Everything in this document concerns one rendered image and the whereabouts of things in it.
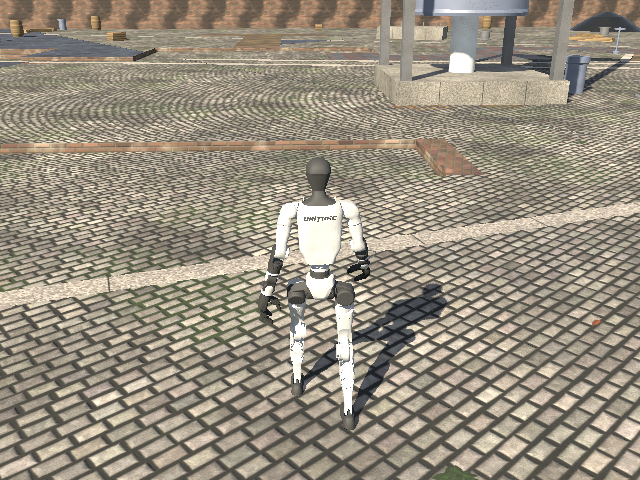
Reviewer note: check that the robot left forearm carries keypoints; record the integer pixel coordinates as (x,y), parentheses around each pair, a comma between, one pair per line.
(272,274)

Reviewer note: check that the robot head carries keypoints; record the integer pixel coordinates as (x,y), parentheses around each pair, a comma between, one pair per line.
(318,171)

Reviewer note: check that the robot left hand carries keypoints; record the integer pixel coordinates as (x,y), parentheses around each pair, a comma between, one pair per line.
(262,306)

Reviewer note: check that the robot left upper arm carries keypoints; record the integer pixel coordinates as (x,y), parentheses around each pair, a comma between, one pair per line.
(287,212)

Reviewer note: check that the robot right forearm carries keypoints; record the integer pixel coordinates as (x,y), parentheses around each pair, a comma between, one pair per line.
(363,257)

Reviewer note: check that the robot right shin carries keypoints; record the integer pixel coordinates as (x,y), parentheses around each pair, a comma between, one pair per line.
(347,377)

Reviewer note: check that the robot right upper arm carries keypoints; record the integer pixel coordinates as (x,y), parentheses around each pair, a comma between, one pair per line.
(350,211)

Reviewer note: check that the robot right hand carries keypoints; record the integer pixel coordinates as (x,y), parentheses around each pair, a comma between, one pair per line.
(364,275)

